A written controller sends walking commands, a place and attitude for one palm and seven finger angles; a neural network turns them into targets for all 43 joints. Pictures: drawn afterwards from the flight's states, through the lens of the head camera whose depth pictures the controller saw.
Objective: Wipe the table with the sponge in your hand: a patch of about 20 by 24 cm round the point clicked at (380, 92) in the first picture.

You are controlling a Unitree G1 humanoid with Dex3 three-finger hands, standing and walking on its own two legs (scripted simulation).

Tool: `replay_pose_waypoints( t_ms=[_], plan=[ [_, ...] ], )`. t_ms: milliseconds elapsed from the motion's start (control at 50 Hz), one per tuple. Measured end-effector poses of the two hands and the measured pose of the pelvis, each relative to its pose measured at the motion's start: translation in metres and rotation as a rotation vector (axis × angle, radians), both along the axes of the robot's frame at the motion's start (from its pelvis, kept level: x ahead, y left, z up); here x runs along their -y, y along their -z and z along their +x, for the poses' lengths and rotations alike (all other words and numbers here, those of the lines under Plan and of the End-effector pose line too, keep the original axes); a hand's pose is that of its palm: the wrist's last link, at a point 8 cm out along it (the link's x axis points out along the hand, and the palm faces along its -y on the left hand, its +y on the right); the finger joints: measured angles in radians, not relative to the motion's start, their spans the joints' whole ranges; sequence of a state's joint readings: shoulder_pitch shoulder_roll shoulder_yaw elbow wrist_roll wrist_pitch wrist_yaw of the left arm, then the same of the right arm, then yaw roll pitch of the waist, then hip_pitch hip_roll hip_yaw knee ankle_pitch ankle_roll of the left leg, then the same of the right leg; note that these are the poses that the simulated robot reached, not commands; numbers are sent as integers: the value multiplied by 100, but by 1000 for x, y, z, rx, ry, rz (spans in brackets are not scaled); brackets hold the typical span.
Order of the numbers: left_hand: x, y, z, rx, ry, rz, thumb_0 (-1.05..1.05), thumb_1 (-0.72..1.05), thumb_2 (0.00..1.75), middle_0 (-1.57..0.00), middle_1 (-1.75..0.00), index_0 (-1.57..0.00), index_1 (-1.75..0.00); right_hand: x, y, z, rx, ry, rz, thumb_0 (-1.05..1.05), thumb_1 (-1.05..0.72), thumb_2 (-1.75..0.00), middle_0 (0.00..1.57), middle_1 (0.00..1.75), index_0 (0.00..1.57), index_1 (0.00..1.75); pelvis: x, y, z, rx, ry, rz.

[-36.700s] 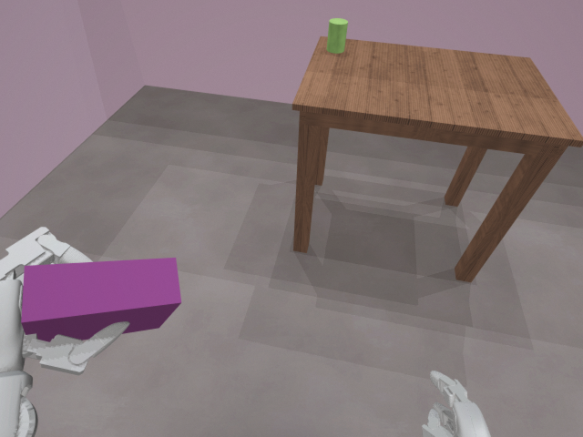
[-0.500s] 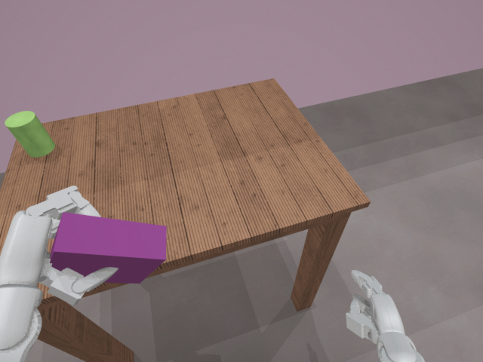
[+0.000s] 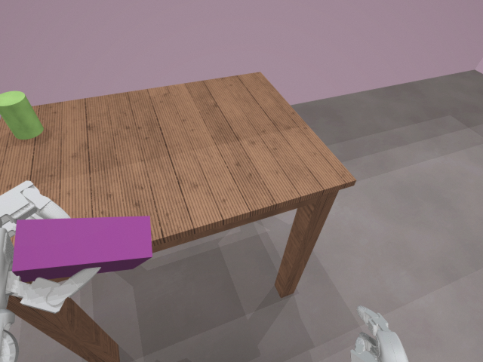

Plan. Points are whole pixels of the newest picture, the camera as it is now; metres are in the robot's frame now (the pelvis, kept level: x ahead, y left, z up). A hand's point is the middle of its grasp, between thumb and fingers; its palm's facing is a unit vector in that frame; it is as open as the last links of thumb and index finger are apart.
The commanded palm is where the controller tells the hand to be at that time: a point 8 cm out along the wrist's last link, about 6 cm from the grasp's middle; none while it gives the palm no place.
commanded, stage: step back with the hand held close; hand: left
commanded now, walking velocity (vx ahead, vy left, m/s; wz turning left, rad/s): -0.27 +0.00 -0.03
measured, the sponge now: (105, 247) +0.22 +0.19 +0.15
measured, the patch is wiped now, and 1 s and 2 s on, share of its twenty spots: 1.00 1.00 1.00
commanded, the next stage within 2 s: stop stepping back and stand still in 1.00 s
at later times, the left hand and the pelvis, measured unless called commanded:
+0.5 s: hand (22, 286) +0.16 +0.25 +0.17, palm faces +0.41 -0.82 -0.40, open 9.1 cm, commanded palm +0.10 +0.29 +0.19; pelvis -0.05 +0.00 -0.01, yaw +2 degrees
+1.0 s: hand out of the picture +0.09 +0.24 +0.18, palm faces +0.46 -0.82 -0.34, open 9.1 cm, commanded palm +0.04 +0.28 +0.19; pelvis -0.12 +0.00 -0.01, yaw +1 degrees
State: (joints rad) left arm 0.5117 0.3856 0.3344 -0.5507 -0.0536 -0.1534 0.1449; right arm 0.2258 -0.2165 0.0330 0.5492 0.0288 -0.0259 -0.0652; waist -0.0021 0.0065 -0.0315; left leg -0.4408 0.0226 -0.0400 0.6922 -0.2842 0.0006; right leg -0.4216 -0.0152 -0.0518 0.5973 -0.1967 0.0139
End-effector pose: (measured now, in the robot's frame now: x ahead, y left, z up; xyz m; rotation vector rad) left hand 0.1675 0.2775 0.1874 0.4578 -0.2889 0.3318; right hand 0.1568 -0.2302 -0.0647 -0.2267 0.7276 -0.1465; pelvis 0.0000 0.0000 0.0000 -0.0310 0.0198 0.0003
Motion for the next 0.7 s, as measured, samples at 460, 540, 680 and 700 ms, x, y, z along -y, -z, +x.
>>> replay_pose_waypoints(
  t_ms=[460,540,680,700],
  plan=[
    [-11,5,-41,62,0,36,-1,-45,109,-83,-141,-85,-145,-3,-2,-31,22,-28,-44,1,-90,-90,20,30,21,30,-5,9,-43,17,-32,-11],
    [-10,3,-53,90,-17,74,-1,-45,109,-83,-141,-85,-145,-3,7,-37,16,-39,-31,1,-90,-90,20,30,21,30,-1,16,-47,31,-48,-4],
    [-4,1,-69,124,-26,13,-1,-45,109,-83,-141,-85,-145,-6,16,-50,-47,-72,-29,1,-90,-90,20,30,21,30,0,15,-61,26,-60,14],
    [-4,2,-71,124,-18,6,-1,-45,109,-83,-141,-85,-145,-8,16,-52,-54,-73,-32,1,-90,-90,20,30,21,30,-2,14,-64,26,-62,15]
  ],
)
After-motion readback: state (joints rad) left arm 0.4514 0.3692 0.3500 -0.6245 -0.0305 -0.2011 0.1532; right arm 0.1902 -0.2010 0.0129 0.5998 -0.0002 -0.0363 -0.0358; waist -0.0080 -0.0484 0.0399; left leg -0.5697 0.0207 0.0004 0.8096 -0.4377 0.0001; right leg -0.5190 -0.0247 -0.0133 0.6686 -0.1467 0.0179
